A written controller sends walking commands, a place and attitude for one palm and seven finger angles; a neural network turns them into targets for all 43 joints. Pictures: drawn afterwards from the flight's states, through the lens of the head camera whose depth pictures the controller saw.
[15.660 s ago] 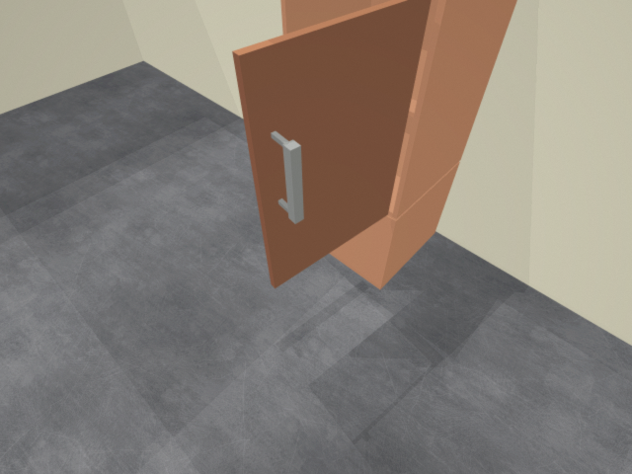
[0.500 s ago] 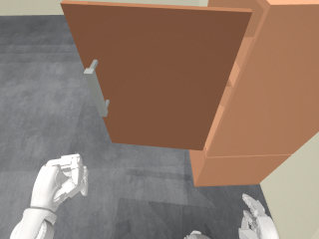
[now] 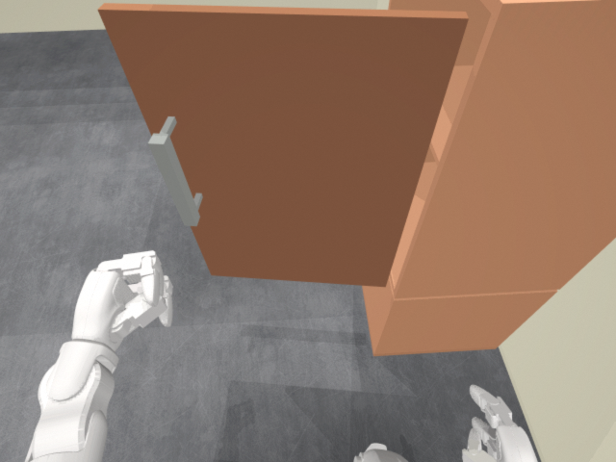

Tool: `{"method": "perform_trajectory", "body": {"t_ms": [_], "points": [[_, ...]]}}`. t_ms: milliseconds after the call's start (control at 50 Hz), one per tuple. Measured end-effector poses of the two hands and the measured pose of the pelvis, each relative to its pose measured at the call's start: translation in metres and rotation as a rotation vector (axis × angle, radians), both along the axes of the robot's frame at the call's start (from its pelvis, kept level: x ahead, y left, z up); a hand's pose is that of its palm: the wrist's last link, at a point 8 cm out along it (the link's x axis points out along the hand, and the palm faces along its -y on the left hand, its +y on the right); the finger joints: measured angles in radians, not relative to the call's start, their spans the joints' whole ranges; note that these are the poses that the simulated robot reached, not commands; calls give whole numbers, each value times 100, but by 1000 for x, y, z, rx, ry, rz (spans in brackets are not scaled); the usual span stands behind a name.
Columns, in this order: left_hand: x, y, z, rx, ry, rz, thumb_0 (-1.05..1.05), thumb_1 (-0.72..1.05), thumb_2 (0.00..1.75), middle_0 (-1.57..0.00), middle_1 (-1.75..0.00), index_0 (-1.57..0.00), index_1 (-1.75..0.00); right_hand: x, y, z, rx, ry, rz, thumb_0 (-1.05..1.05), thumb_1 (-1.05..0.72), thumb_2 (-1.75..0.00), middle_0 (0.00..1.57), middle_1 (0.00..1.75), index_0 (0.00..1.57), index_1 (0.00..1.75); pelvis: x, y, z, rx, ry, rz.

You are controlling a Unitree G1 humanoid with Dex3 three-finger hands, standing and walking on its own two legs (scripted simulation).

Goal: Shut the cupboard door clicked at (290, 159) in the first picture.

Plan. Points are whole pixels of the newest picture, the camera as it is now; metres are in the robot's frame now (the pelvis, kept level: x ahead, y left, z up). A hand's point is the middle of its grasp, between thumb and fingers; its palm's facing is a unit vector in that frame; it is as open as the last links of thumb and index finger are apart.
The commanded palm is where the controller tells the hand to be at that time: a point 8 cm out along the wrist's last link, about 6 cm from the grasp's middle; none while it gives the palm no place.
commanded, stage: bring the fist close to the handle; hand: left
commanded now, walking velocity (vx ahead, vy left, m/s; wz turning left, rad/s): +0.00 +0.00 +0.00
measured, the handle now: (181, 175) +0.51 +0.23 +0.06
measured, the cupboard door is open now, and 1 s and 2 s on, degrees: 82 82 72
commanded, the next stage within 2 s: push the door shut along its arc in 1.00 s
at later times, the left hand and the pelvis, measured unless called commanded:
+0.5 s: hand (174, 239) +0.38 +0.20 +0.07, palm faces +0.00 -1.00 -0.02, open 3.1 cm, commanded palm +0.36 +0.25 +0.07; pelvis +0.00 +0.00 +0.00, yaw -1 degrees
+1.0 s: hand (177, 225) +0.41 +0.21 +0.06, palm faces +0.00 -1.00 +0.00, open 3.1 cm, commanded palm +0.38 +0.26 +0.07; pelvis +0.00 +0.01 +0.00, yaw -2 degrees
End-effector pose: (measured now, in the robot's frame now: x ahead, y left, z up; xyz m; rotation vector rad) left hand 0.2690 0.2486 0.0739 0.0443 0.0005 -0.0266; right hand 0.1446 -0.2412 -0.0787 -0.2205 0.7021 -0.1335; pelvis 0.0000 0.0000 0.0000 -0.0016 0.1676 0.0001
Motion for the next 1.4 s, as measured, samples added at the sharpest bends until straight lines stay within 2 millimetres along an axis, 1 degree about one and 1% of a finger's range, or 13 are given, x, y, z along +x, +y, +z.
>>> {"method": "perform_trajectory", "body": {"t_ms": [140, 400, 660, 780, 880, 980, 1060, 1140, 1220, 1320, 1400], "points": [[20, 1, -3, -1, 5, 16, 2, 90, 90, -130, -150, -130, -150, -13, -8, -4, -13, 55, -21, 1, -90, -90, 21, 30, 21, 30, 0, 0, 1, 5, 6, -3], [74, 5, -1, -17, 7, 19, 2, 90, 90, -130, -150, -130, -150, -33, -12, -12, -19, 154, -58, 1, -90, -90, 21, 30, 21, 30, 0, 0, 3, 8, 29, -13], [113, 7, 1, -30, 2, 20, 2, 90, 90, -130, -150, -130, -150, -67, -18, -20, -29, 281, -113, 1, -90, -90, 21, 30, 21, 30, 0, 2, 2, 6, 60, -23], [117, 8, -3, -32, 16, 15, 2, 90, 90, -130, -150, -130, -150, -80, -19, -19, -25, 319, -142, 1, -90, -90, 21, 30, 21, 30, 1, 4, 3, 6, 66, -34], [115, 11, -7, -31, 19, 22, 2, 90, 90, -130, -150, -130, -150, -85, -17, -19, -28, 338, -150, 0, -90, -90, 21, 30, 21, 30, 1, 6, 3, 3, 67, -35], [118, 12, -8, -38, 17, 23, 2, 90, 90, -130, -150, -130, -150, -83, -14, -20, -33, 347, -143, 0, -90, -90, 21, 30, 21, 30, 0, 8, 3, 1, 68, -31], [122, 15, -8, -40, 20, 22, 2, 90, 90, -130, -150, -130, -150, -78, -12, -19, -35, 340, -141, 0, -90, -90, 21, 30, 21, 30, 1, 9, 3, -2, 73, -30], [123, 15, -5, -39, 9, 8, 2, 90, 90, -130, -150, -130, -150, -73, -10, -18, -31, 327, -139, 0, -90, -90, 21, 30, 21, 30, 3, 11, 3, -4, 75, -32], [125, 15, -8, -43, 25, -8, 2, 90, 90, -130, -150, -130, -150, -69, -7, -18, -33, 326, -130, 0, -90, -90, 21, 30, 21, 30, 4, 13, 3, -6, 75, -28], [136, 13, -5, -35, 25, -41, 2, 90, 90, -130, -150, -130, -150, -69, -6, -19, -43, 335, -128, 0, -90, -90, 21, 30, 21, 30, 3, 15, 1, -10, 79, -22], [148, 10, -2, -39, 23, -66, 2, 91, 91, -130, -150, -130, -150, -74, -6, -21, -46, 356, -132, 0, -90, -90, 21, 30, 21, 30, 2, 16, 0, -11, 86, -21]]}}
